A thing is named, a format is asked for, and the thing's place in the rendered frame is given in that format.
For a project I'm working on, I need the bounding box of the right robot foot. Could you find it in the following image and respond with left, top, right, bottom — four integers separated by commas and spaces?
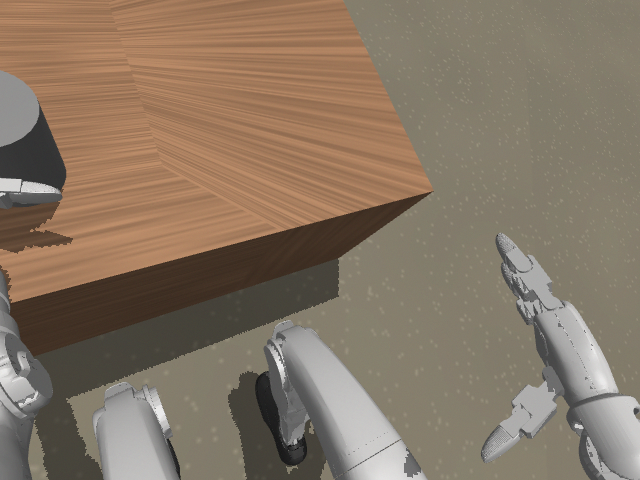
255, 371, 307, 465

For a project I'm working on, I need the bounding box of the right robot arm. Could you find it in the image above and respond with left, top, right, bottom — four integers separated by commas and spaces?
566, 393, 640, 480

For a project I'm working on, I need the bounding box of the right robot hand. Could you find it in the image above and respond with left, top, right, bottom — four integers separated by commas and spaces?
481, 233, 619, 463

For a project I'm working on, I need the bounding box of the left robot arm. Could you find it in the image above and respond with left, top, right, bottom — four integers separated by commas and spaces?
0, 270, 53, 480

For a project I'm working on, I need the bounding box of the left robot hand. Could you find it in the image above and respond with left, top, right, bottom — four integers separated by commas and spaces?
0, 176, 62, 209

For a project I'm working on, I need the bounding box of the can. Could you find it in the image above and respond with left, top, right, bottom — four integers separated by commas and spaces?
0, 70, 66, 207

